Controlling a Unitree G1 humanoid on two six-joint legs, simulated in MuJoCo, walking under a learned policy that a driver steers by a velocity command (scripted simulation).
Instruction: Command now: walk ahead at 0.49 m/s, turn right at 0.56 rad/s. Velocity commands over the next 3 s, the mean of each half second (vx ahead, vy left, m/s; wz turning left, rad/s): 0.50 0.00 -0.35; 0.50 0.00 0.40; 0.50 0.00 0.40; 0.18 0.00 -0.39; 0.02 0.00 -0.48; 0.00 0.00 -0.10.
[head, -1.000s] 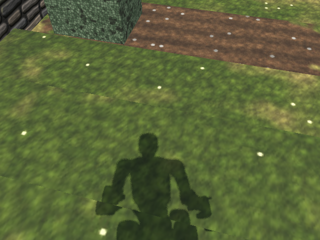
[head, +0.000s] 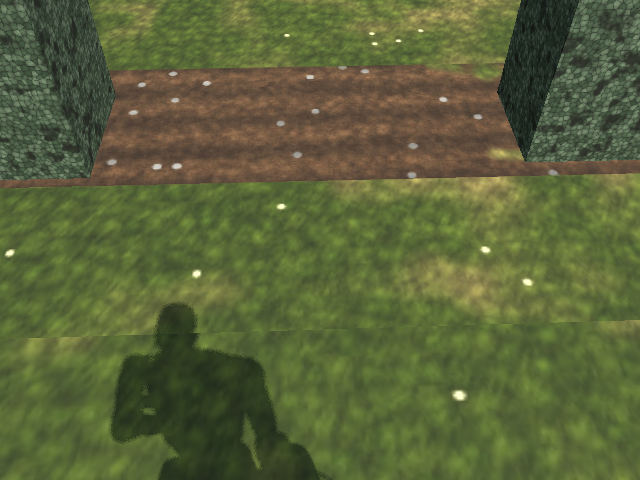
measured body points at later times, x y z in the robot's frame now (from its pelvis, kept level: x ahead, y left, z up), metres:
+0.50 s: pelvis +0.34 +0.02 -0.12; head +0.34 +0.02 +0.33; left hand +0.31 +0.26 -0.27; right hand +0.40 -0.24 -0.25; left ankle +0.40 +0.10 -0.86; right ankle +0.13 -0.09 -0.62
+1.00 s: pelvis +0.62 -0.04 -0.11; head +0.63 -0.04 +0.34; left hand +0.71 +0.21 -0.23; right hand +0.69 -0.29 -0.25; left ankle +0.61 +0.10 -0.78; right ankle +0.65 -0.14 -0.86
